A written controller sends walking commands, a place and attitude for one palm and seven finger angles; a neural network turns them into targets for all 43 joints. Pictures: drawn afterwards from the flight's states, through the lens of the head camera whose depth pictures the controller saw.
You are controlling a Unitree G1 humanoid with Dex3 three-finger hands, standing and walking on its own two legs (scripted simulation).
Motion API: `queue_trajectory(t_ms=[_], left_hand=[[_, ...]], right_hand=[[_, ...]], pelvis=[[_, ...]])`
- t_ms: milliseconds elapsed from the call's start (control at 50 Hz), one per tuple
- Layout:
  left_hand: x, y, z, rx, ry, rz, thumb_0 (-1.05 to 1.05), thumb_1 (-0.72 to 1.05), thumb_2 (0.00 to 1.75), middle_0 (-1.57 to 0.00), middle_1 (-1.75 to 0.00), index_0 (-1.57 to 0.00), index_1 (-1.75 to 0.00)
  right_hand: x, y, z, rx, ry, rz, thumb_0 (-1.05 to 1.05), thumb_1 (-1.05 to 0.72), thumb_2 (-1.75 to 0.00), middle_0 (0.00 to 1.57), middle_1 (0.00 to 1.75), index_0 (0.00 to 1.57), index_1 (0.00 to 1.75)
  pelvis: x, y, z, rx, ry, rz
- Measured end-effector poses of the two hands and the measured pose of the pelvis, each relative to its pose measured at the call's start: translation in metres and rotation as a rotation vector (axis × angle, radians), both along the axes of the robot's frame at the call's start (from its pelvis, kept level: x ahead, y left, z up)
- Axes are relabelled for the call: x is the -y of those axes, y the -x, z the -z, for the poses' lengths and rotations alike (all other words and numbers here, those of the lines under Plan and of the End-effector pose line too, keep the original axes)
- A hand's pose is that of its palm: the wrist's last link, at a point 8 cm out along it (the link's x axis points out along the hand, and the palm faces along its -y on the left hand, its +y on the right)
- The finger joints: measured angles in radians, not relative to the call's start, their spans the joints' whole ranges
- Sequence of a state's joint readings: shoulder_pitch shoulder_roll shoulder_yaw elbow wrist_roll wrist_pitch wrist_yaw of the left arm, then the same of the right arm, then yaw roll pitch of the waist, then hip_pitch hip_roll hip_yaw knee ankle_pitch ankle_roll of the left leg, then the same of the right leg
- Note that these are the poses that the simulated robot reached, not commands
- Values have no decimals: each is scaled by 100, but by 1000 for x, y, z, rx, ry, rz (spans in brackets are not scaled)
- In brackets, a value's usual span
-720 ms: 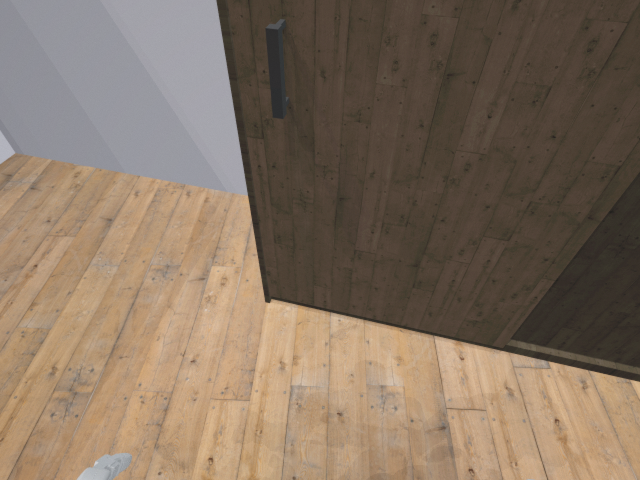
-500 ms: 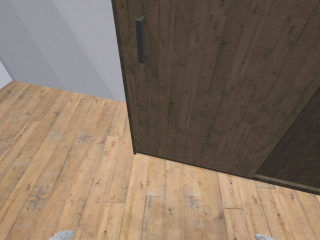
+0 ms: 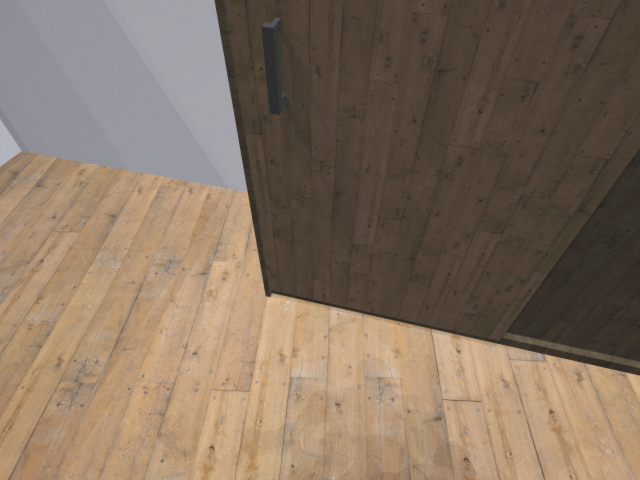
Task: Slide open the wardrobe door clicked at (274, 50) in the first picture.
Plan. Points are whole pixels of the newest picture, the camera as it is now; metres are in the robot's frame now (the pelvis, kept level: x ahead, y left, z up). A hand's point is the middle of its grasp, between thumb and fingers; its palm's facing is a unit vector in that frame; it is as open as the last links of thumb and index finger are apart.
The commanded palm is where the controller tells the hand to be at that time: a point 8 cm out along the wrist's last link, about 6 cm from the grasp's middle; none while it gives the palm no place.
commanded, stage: stand and wait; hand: left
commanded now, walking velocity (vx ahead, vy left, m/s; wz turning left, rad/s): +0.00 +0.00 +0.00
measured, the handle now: (276, 67) +0.83 +0.13 +0.13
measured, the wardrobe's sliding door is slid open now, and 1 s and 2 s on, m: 0.00 0.00 0.00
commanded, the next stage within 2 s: look at it before walking up in 0.10 s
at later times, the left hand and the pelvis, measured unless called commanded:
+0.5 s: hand out of the picture +0.09 +0.24 -0.15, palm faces -0.03 -0.94 -0.34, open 7.4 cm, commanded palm none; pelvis +0.01 -0.01 +0.00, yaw +0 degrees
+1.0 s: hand out of the picture +0.09 +0.24 -0.15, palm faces -0.03 -0.94 -0.34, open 7.4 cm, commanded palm none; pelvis +0.01 -0.01 +0.00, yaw -1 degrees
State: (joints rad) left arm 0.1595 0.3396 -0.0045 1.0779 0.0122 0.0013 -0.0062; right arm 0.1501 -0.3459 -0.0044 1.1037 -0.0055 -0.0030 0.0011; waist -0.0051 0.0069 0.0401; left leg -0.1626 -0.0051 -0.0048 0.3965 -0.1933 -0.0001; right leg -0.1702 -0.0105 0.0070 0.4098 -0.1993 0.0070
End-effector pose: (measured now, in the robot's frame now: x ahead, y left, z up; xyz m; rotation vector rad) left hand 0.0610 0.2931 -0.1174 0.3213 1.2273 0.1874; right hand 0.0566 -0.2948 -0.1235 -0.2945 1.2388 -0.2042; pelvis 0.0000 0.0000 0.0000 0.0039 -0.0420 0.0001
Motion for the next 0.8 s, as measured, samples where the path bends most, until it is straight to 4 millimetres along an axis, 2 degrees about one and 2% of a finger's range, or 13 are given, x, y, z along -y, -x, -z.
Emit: queue_trajectory(t_ms=[340,800], left_hand=[[7,-21,-4,49,4,13,0,90,90,-20,-30,-20,-30],[7,-16,-2,13,6,-6,0,90,90,-20,-30,-20,-30]], right_hand=[[2,-14,-2,29,-5,-11,1,-90,-90,20,30,20,30],[3,-29,-5,26,2,-24,1,-90,-90,20,30,20,30]], pelvis=[[4,-3,-1,-4,0,-3],[6,-11,-3,-7,2,-6]])
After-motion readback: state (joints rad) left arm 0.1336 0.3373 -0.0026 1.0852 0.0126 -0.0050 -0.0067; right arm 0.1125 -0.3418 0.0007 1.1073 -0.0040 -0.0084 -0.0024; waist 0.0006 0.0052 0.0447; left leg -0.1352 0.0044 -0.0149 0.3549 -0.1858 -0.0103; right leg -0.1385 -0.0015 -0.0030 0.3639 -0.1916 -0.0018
